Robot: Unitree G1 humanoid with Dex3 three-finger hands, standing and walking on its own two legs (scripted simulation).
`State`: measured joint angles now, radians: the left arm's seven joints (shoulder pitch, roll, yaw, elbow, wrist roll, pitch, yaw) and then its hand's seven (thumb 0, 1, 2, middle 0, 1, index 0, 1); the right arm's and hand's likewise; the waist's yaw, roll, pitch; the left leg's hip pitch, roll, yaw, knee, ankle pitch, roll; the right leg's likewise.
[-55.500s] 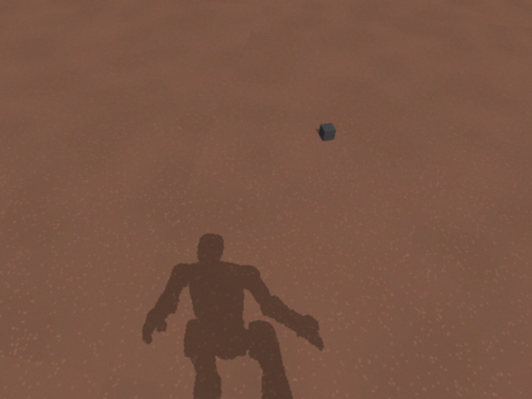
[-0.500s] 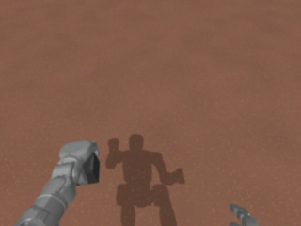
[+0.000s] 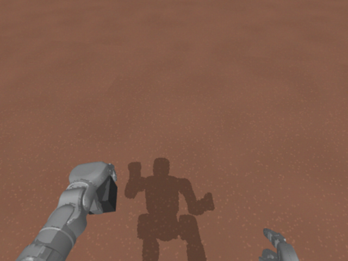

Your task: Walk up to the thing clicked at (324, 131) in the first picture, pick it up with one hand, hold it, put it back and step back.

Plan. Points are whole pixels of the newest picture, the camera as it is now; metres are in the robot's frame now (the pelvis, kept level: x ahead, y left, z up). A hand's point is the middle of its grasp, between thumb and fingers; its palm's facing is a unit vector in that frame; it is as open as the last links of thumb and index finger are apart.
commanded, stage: hold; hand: left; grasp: from above
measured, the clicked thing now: (100, 195) +0.30 +0.22 -0.06
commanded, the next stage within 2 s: crouch in 0.58 s
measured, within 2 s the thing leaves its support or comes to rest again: neither
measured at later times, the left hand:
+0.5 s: hand (95, 187) +0.31 +0.22 -0.03, palm faces -0.43 -0.10 -0.90, open 9.9 cm
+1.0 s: hand (98, 198) +0.30 +0.22 -0.08, palm faces -0.47 -0.07 -0.88, open 9.8 cm
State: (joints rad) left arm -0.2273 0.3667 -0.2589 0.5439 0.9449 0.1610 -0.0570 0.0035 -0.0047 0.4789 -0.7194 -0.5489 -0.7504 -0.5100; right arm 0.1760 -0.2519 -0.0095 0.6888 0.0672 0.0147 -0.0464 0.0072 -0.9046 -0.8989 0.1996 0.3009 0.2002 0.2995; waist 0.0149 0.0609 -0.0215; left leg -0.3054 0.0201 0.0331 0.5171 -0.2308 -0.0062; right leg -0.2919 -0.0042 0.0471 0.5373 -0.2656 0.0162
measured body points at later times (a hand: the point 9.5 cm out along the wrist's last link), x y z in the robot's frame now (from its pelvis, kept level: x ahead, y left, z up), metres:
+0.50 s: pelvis +0.01 +0.00 +0.00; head +0.02 -0.02 +0.45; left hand +0.32 +0.22 +0.02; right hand +0.16 -0.25 -0.11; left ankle +0.02 +0.12 -0.73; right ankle +0.01 -0.13 -0.73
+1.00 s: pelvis +0.00 +0.00 -0.01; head +0.03 -0.01 +0.44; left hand +0.32 +0.23 -0.03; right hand +0.14 -0.25 -0.12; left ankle +0.03 +0.12 -0.73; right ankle +0.01 -0.13 -0.73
